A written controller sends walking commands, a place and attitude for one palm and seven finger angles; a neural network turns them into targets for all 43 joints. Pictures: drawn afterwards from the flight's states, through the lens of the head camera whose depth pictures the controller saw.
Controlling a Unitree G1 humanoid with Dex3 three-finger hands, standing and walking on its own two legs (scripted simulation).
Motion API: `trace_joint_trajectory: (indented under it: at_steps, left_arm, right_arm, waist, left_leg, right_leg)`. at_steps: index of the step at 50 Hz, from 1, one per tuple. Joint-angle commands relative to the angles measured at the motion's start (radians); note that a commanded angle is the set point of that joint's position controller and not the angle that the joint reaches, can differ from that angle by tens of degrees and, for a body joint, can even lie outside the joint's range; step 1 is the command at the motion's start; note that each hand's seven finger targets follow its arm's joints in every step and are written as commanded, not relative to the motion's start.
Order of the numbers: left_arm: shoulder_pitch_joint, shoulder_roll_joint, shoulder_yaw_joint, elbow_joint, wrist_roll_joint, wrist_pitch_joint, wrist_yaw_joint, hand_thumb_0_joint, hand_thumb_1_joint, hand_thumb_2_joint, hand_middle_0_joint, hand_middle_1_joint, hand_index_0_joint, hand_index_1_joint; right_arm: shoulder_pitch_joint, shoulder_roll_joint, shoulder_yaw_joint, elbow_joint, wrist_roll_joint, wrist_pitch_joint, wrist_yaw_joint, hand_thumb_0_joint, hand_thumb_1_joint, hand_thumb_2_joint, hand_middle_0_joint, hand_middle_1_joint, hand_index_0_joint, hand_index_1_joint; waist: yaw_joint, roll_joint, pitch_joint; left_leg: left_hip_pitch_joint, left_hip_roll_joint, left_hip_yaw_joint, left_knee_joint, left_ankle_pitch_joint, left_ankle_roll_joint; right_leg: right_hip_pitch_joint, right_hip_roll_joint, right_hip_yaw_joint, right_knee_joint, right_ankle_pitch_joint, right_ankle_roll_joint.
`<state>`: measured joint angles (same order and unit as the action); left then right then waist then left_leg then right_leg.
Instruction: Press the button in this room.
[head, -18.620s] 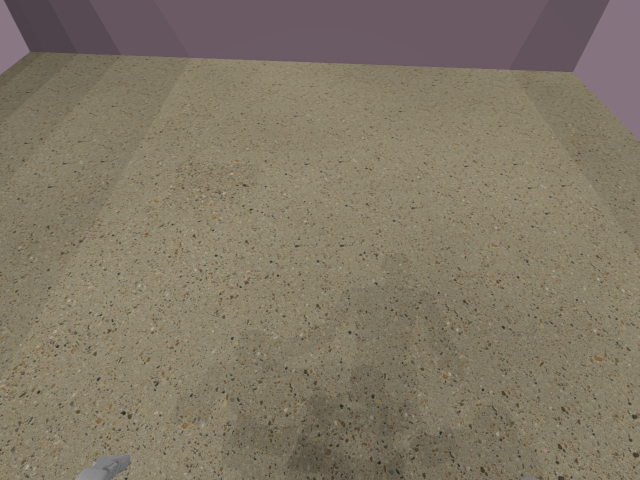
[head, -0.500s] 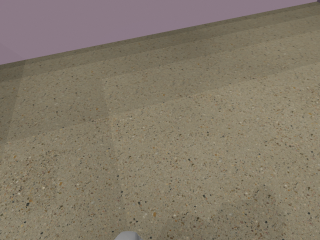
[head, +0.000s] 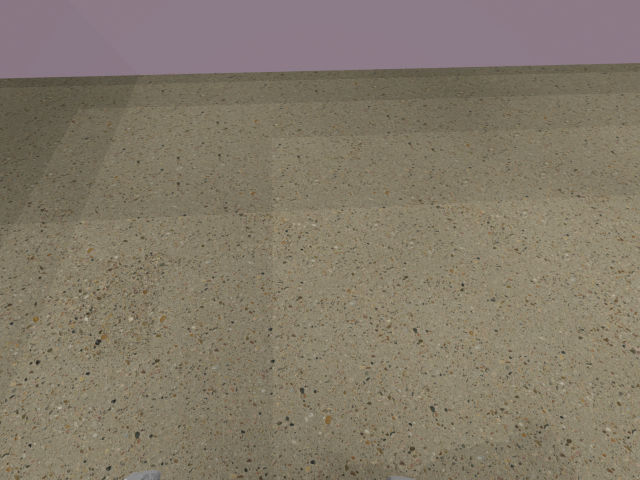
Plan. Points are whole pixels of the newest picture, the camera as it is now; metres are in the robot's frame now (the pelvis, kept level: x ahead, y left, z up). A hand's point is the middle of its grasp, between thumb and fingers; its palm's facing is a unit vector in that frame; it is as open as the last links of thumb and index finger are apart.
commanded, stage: turn or walk to find it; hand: left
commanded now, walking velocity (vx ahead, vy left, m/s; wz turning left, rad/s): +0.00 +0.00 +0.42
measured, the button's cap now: out of the picture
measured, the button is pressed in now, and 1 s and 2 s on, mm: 0 0 0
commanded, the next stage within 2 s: none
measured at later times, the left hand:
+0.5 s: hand out of the picture -0.03 +0.16 -0.16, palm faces +0.27 -0.93 -0.25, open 7.4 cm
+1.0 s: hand out of the picture -0.05 +0.18 -0.16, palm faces +0.43 -0.85 -0.29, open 7.4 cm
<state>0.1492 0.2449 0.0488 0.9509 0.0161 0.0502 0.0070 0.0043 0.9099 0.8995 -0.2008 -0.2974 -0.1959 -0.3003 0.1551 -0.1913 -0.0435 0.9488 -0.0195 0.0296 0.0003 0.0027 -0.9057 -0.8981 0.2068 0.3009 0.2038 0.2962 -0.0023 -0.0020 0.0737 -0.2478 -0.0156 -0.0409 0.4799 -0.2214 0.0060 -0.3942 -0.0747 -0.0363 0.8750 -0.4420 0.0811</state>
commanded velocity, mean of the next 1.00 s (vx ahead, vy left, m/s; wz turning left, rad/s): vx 0.00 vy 0.00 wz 0.42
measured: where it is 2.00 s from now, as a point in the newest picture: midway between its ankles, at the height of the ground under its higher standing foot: outside the picture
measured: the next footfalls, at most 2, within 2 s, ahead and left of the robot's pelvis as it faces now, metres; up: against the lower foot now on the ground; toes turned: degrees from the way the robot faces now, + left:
right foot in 0.10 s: +0.04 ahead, -0.13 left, +0.00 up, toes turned -2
left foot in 0.58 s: -0.05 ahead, +0.11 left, +0.00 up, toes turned +22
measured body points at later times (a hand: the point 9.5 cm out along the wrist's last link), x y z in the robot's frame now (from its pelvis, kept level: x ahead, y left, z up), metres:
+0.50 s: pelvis -0.03 -0.04 +0.00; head +0.01 -0.04 +0.45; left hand -0.04 +0.21 -0.14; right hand +0.08 -0.28 -0.16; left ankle -0.09 +0.11 -0.70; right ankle +0.00 -0.13 -0.74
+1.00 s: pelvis -0.05 -0.05 -0.01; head -0.01 -0.06 +0.44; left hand -0.07 +0.22 -0.13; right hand +0.12 -0.24 -0.17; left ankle -0.09 +0.09 -0.74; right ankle +0.00 -0.14 -0.74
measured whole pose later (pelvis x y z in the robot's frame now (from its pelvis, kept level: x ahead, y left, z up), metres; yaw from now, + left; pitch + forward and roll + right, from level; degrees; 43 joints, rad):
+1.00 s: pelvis -0.05 -0.05 -0.01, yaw +26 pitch +0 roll +1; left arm 0.15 0.22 0.04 0.94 0.01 0.02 0.01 0.00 0.91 0.90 -0.20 -0.30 -0.20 -0.30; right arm 0.18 -0.21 -0.06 0.96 -0.02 0.04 0.00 0.00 -0.91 -0.90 0.21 0.30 0.20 0.30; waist -0.01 0.03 0.06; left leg -0.30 -0.02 -0.07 0.56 -0.25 -0.03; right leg -0.28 -0.04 -0.07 0.59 -0.31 0.05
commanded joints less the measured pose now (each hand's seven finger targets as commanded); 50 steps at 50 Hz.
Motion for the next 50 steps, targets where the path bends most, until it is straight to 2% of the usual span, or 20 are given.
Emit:
trace_joint_trajectory:
  at_steps: [1, 3, 4, 5, 6, 8, 10, 12, 23, 27, 28, 29, 30, 33, 36, 43, 47, 48, 49, 50]
  left_arm:
    - [0.053, 0.059, 0.019, -0.071, -0.01, -0.028, 0.009, 0.0, 0.9, 0.9, -0.2, -0.3, -0.2, -0.3]
    - [0.122, 0.077, 0.026, -0.052, -0.009, -0.041, 0.012, 0.0, 0.9, 0.9, -0.2, -0.3, -0.2, -0.3]
    - [0.158, 0.139, 0.036, -0.05, 0.003, -0.053, 0.017, 0.0, 0.9, 0.9, -0.2, -0.3, -0.2, -0.3]
    - [0.163, 0.225, 0.054, -0.058, 0.016, -0.06, 0.024, 0.0, 0.9, 0.9, -0.2, -0.3, -0.2, -0.3]
    - [0.156, 0.226, 0.048, -0.075, 0.005, -0.054, 0.026, 0.0, 0.9, 0.9, -0.2, -0.3, -0.2, -0.3]
    - [0.018, 0.164, 0.045, -0.107, 0.001, -0.053, 0.028, 0.0, 0.9, 0.9, -0.2, -0.3, -0.2, -0.3]
    - [-0.035, 0.113, 0.03, -0.123, 0.0, -0.056, 0.025, 0.0, 0.9, 0.9, -0.2, -0.3, -0.2, -0.3]
    - [0.004, 0.1, 0.024, -0.114, 0.0, -0.063, 0.024, 0.0, 0.9, 0.9, -0.2, -0.3, -0.2, -0.3]
    - [0.161, 0.17, 0.049, -0.034, 0.015, -0.056, 0.025, 0.0, 0.9, 0.9, -0.2, -0.3, -0.2, -0.3]
    - [0.105, 0.161, 0.051, -0.028, 0.001, -0.045, 0.021, 0.0, 0.9, 0.9, -0.2, -0.3, -0.2, -0.3]
    - [0.12, 0.12, 0.045, -0.042, -0.008, -0.037, 0.018, 0.0, 0.9, 0.9, -0.2, -0.3, -0.2, -0.3]
    - [0.078, 0.057, 0.023, -0.077, -0.007, -0.032, 0.011, 0.0, 0.9, 0.9, -0.2, -0.3, -0.2, -0.3]
    - [0.022, 0.065, 0.017, -0.09, -0.001, -0.021, 0.015, 0.0, 0.9, 0.9, -0.2, -0.3, -0.2, -0.3]
    - [-0.005, 0.079, 0.029, -0.058, -0.001, -0.011, 0.008, 0.0, 0.9, 0.9, -0.2, -0.3, -0.2, -0.3]
    - [0.045, 0.074, 0.027, -0.03, -0.002, -0.014, 0.0, 0.0, 0.9, 0.9, -0.2, -0.3, -0.2, -0.3]
    - [0.002, 0.053, 0.017, -0.071, -0.007, -0.017, 0.007, 0.0, 0.9, 0.9, -0.2, -0.3, -0.2, -0.3]
    - [0.082, 0.055, 0.02, -0.057, -0.011, -0.035, 0.009, 0.0, 0.9, 0.9, -0.2, -0.3, -0.2, -0.3]
    - [0.13, 0.069, 0.024, -0.045, -0.009, -0.043, 0.011, 0.0, 0.9, 0.9, -0.2, -0.3, -0.2, -0.3]
    - [0.16, 0.133, 0.034, -0.041, 0.002, -0.056, 0.017, 0.0, 0.9, 0.9, -0.2, -0.3, -0.2, -0.3]
    - [0.175, 0.218, 0.054, -0.046, 0.014, -0.062, 0.023, 0.0, 0.9, 0.9, -0.2, -0.3, -0.2, -0.3]
  right_arm:
    - [0.006, -0.22, -0.064, -0.058, -0.007, -0.007, -0.008, 0.0, -0.9, -0.9, 0.2, 0.3, 0.2, 0.3]
    - [-0.006, -0.197, -0.064, -0.064, 0.002, -0.004, -0.006, 0.0, -0.9, -0.9, 0.2, 0.3, 0.2, 0.3]
    - [0.005, -0.152, -0.06, -0.071, 0.01, -0.005, -0.001, 0.0, -0.9, -0.9, 0.2, 0.3, 0.2, 0.3]
    - [0.003, -0.084, -0.047, -0.099, 0.01, -0.006, 0.001, 0.0, -0.9, -0.9, 0.2, 0.3, 0.2, 0.3]
    - [-0.023, -0.14, -0.059, -0.105, 0.004, 0.005, -0.001, 0.0, -0.9, -0.9, 0.2, 0.3, 0.2, 0.3]
    - [0.025, -0.144, -0.071, -0.054, -0.003, 0.026, 0.007, 0.0, -0.9, -0.9, 0.2, 0.3, 0.2, 0.3]
    - [0.081, -0.127, -0.068, -0.019, -0.007, 0.031, 0.018, 0.0, -0.9, -0.9, 0.2, 0.3, 0.2, 0.3]
    - [0.103, -0.118, -0.063, -0.008, -0.004, 0.03, 0.019, 0.0, -0.9, -0.9, 0.2, 0.3, 0.2, 0.3]
    - [-0.021, -0.084, -0.028, -0.034, 0.013, 0.007, 0.011, 0.0, -0.9, -0.9, 0.2, 0.3, 0.2, 0.3]
    - [0.093, -0.109, -0.031, -0.004, 0.011, -0.012, 0.009, 0.0, -0.9, -0.9, 0.2, 0.3, 0.2, 0.3]
    - [0.112, -0.177, -0.046, -0.005, 0.006, -0.023, 0.007, 0.0, -0.9, -0.9, 0.2, 0.3, 0.2, 0.3]
    - [0.148, -0.255, -0.065, -0.008, 0.003, -0.023, 0.001, 0.0, -0.9, -0.9, 0.2, 0.3, 0.2, 0.3]
    - [0.173, -0.281, -0.068, 0.006, 0.0, -0.012, -0.004, 0.0, -0.9, -0.9, 0.2, 0.3, 0.2, 0.3]
    - [0.04, -0.209, -0.047, -0.014, -0.003, -0.016, -0.023, 0.0, -0.9, -0.9, 0.2, 0.3, 0.2, 0.3]
    - [0.014, -0.2, -0.042, -0.028, 0.001, -0.023, -0.022, 0.0, -0.9, -0.9, 0.2, 0.3, 0.2, 0.3]
    - [0.039, -0.213, -0.058, -0.038, -0.006, -0.013, -0.014, 0.0, -0.9, -0.9, 0.2, 0.3, 0.2, 0.3]
    - [0.014, -0.21, -0.065, -0.052, -0.004, -0.007, -0.01, 0.0, -0.9, -0.9, 0.2, 0.3, 0.2, 0.3]
    - [0.0, -0.198, -0.064, -0.057, 0.002, -0.007, -0.008, 0.0, -0.9, -0.9, 0.2, 0.3, 0.2, 0.3]
    - [0.017, -0.148, -0.06, -0.063, 0.012, -0.007, -0.002, 0.0, -0.9, -0.9, 0.2, 0.3, 0.2, 0.3]
    - [0.0, -0.086, -0.047, -0.097, 0.01, -0.009, 0.0, 0.0, -0.9, -0.9, 0.2, 0.3, 0.2, 0.3]
  waist:
    - [-0.001, 0.187, -0.108]
    - [0.037, 0.129, -0.127]
    - [0.053, -0.025, -0.147]
    - [0.059, -0.311, -0.117]
    - [0.068, -0.237, -0.1]
    - [0.006, -0.194, -0.014]
    - [-0.031, -0.144, -0.001]
    - [-0.023, -0.15, -0.034]
    - [0.067, -0.191, -0.113]
    - [-0.009, -0.123, -0.161]
    - [-0.023, 0.063, -0.179]
    - [-0.049, 0.307, -0.144]
    - [-0.069, 0.239, -0.128]
    - [-0.024, 0.232, -0.038]
    - [0.001, 0.164, -0.061]
    - [-0.023, 0.155, -0.072]
    - [0.011, 0.16, -0.111]
    - [0.038, 0.123, -0.137]
    - [0.045, -0.03, -0.164]
    - [0.061, -0.309, -0.124]
  left_leg:
    - [0.027, 0.216, -0.253, -0.084, 0.335, 0.144]
    - [-0.087, 0.158, -0.231, -0.004, 0.22, 0.091]
    - [-0.205, 0.078, -0.16, 0.123, 0.043, 0.033]
    - [-0.369, -0.057, -0.01, 0.362, -0.31, -0.034]
    - [-0.324, -0.019, -0.05, 0.542, -0.371, -0.029]
    - [-0.309, 0.013, -0.072, 0.719, -0.245, -0.027]
    - [-0.296, 0.032, -0.032, 0.768, -0.145, -0.044]
    - [-0.309, 0.032, -0.013, 0.77, -0.104, -0.061]
    - [-0.17, 0.051, 0.102, 0.302, -0.262, -0.067]
    - [0.079, 0.051, 0.124, -0.06, 0.025, -0.042]
    - [0.222, 0.173, -0.042, -0.128, 0.168, 0.008]
    - [0.286, 0.382, -0.298, -0.153, 0.48, 0.107]
    - [0.208, 0.438, -0.284, -0.152, 0.516, 0.186]
    - [0.102, 0.308, -0.188, -0.15, 0.429, 0.164]
    - [0.117, 0.247, -0.126, -0.145, 0.427, 0.136]
    - [0.091, 0.252, -0.216, -0.132, 0.328, 0.159]
    - [0.008, 0.203, -0.239, -0.05, 0.333, 0.126]
    - [-0.042, 0.166, -0.216, 0.007, 0.262, 0.09]
    - [-0.177, 0.088, -0.152, 0.129, 0.081, 0.032]
    - [-0.35, -0.051, 0.0, 0.355, -0.305, -0.036]
  right_leg:
    - [0.099, 0.036, -0.025, -0.212, 0.055, -0.007]
    - [0.275, 0.025, -0.027, -0.429, 0.229, -0.013]
    - [0.396, -0.103, 0.098, -0.544, 0.231, -0.044]
    - [0.423, -0.358, 0.367, -0.596, 0.314, -0.149]
    - [0.262, -0.424, 0.37, -0.616, 0.324, -0.224]
    - [0.109, -0.329, 0.265, -0.671, 0.067, -0.198]
    - [0.109, -0.247, 0.113, -0.629, 0.164, -0.158]
    - [0.18, -0.223, 0.045, -0.602, 0.264, -0.155]
    - [0.347, -0.31, 0.002, -0.48, 0.614, -0.23]
    - [0.243, -0.263, -0.1, -0.313, 0.54, -0.129]
    - [0.072, -0.183, -0.146, -0.164, 0.344, -0.069]
    - [-0.158, -0.061, -0.154, 0.02, -0.133, -0.006]
    - [-0.142, -0.058, -0.073, 0.132, -0.203, -0.014]
    - [-0.156, -0.058, -0.002, 0.214, -0.048, -0.012]
    - [-0.129, -0.033, -0.007, 0.21, 0.024, 0.001]
    - [-0.045, -0.001, -0.006, -0.034, -0.012, 0.003]
    - [0.153, 0.041, -0.037, -0.312, 0.124, -0.007]
    - [0.255, 0.024, -0.034, -0.444, 0.234, -0.01]
    - [0.401, -0.107, 0.093, -0.547, 0.269, -0.043]
    - [0.429, -0.355, 0.352, -0.584, 0.386, -0.15]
